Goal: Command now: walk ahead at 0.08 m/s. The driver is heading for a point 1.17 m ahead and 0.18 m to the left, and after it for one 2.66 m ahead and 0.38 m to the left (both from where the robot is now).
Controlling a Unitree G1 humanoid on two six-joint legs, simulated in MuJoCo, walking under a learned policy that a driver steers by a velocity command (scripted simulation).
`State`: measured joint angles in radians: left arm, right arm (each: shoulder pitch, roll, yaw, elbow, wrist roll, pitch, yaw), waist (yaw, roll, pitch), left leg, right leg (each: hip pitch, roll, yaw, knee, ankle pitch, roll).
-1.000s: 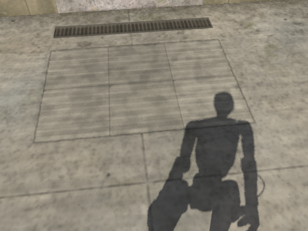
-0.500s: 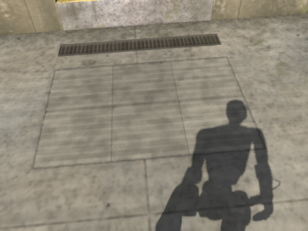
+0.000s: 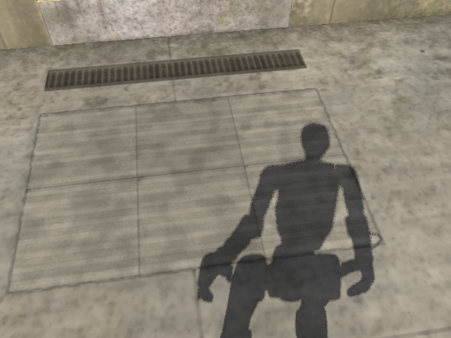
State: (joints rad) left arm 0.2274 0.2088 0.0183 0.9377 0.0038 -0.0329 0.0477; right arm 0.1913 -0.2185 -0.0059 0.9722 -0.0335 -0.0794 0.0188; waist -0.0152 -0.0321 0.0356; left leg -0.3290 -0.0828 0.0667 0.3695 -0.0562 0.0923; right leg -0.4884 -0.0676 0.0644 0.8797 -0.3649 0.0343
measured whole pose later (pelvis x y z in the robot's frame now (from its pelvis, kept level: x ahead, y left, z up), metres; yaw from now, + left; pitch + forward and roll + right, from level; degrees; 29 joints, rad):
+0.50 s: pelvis +0.07 -0.03 +0.00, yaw +1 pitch +0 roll +0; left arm 0.28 0.16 0.03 1.05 0.00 -0.03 0.04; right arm 0.23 -0.19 -0.01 1.07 0.00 -0.02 -0.03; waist 0.00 0.00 0.03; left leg -0.27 -0.01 0.03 0.50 -0.23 0.02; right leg -0.22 0.01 -0.01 0.51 -0.29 -0.01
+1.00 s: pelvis +0.08 -0.03 +0.00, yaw +1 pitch -1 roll +0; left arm 0.27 0.15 0.03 1.10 0.00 -0.01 0.04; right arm 0.20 -0.17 -0.02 1.11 0.00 0.00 -0.04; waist 0.00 0.00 0.05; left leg -0.23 -0.01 0.02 0.50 -0.25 0.02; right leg -0.17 0.01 -0.02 0.49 -0.30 -0.01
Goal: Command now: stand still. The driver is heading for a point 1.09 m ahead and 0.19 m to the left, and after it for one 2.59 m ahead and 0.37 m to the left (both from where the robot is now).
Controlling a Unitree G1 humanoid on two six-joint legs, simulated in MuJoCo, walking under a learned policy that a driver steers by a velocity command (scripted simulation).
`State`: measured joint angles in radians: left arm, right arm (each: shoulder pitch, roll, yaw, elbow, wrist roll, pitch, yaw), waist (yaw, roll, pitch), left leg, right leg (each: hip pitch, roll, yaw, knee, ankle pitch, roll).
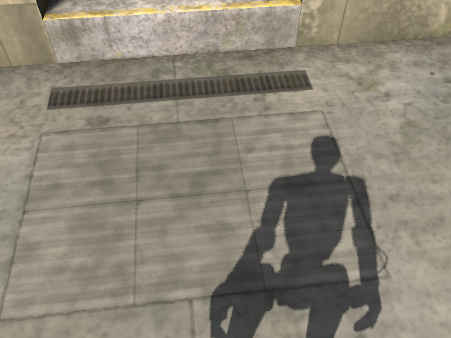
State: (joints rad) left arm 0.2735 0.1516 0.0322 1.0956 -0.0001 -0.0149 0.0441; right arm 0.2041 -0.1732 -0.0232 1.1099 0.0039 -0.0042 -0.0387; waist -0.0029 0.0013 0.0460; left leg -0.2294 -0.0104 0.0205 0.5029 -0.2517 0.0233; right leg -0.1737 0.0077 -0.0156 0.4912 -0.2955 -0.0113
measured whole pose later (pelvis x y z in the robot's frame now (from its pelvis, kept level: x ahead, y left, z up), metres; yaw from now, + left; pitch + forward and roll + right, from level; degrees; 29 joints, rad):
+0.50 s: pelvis +0.08 -0.03 +0.00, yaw -1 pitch +1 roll +0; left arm 0.45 0.17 0.05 1.10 -0.01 -0.12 0.00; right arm 0.24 -0.23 -0.06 1.04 0.04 -0.10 0.00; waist 0.03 0.02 -0.04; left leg -0.51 0.02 0.01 1.11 -0.31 0.08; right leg -0.11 0.02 -0.05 0.41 -0.33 -0.05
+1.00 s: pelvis +0.35 +0.02 +0.00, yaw -1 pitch +1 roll +1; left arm 0.26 0.24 0.06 0.96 -0.03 -0.11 0.02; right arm 0.20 -0.23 -0.05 1.00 0.00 -0.10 0.04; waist -0.02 -0.04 0.03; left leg -0.27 -0.06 0.09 0.39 -0.14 0.08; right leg -0.53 -0.10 0.04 1.24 -0.29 -0.06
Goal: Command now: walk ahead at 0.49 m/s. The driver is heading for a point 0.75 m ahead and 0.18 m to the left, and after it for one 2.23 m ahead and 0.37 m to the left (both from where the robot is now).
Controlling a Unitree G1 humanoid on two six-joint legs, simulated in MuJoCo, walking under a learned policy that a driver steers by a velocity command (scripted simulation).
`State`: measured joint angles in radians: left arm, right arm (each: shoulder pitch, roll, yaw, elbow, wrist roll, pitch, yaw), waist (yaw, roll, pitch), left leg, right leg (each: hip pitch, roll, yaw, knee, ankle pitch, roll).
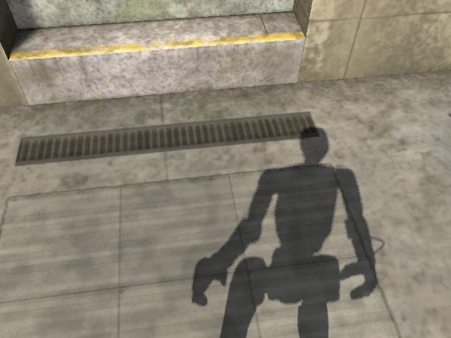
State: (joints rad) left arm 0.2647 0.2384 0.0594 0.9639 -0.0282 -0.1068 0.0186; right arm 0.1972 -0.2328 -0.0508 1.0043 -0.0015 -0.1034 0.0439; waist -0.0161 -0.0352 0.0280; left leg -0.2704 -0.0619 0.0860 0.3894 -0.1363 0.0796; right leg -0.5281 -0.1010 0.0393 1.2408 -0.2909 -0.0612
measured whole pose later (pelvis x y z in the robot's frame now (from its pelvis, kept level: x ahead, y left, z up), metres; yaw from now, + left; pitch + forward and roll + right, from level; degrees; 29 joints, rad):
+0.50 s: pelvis +0.29 -0.07 -0.01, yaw +2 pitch +2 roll +0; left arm 0.15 0.23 0.05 0.89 0.00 -0.12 -0.03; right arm 0.31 -0.26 -0.05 1.02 0.04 -0.09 0.00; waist -0.01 0.03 0.03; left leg -0.40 0.03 -0.05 1.20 -0.37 0.06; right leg -0.37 0.00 -0.10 0.49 -0.15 -0.05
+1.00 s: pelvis +0.56 +0.00 -0.03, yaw +18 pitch +2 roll -1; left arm 0.30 0.26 0.07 0.95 -0.01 -0.08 0.02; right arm 0.07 -0.26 -0.09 0.79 0.02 -0.05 0.05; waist 0.01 0.01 0.06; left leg -0.51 -0.04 0.07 0.67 -0.18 0.13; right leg -0.13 -0.08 -0.13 1.00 -0.49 0.03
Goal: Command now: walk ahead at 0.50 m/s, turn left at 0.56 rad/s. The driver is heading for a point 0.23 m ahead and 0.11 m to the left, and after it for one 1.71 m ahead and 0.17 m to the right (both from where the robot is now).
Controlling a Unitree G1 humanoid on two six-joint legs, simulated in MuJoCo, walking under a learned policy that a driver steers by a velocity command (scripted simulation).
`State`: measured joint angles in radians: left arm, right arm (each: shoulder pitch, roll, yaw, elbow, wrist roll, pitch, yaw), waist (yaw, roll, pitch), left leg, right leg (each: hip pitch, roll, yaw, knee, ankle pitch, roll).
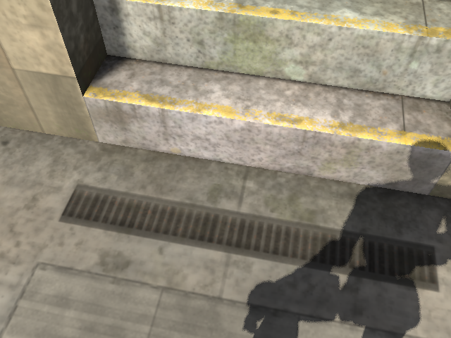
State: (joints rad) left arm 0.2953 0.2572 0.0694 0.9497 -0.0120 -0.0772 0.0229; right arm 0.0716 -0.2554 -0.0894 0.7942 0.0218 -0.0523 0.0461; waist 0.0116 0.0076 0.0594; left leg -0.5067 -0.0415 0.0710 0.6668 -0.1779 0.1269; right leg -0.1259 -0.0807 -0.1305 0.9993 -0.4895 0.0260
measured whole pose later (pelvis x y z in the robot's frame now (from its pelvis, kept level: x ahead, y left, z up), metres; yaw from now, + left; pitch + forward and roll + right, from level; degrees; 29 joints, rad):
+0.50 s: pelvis +0.30 -0.02 +0.01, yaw +17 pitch +3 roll -2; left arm 0.04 0.26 0.06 0.73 0.01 -0.14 -0.02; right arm 0.36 -0.28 -0.08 0.80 0.03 -0.04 -0.02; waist -0.06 0.03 0.01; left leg -0.21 -0.10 -0.21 0.92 -0.50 0.05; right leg -0.46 0.05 0.00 0.53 -0.12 -0.02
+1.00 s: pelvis +0.52 +0.08 +0.03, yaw +7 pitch +2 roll +0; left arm 0.32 0.30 0.06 0.81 -0.01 -0.05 -0.01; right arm 0.17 -0.25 -0.03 0.69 -0.01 -0.10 -0.01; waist 0.03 -0.04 -0.01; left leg -0.31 0.00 0.03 0.46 -0.19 0.02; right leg -0.43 0.01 0.05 1.06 -0.39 -0.04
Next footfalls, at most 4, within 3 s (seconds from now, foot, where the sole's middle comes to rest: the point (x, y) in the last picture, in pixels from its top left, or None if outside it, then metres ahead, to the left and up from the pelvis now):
0.44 right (268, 331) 0.46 -0.09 -0.75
0.88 left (171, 289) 0.57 0.20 -0.75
1.32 right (247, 224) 0.80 -0.03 -0.75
1.78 left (204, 204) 0.87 0.11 -0.75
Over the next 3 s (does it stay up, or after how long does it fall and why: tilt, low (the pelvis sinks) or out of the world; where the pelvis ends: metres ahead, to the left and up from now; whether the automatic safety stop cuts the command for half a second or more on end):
stays up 0.79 -0.02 0.04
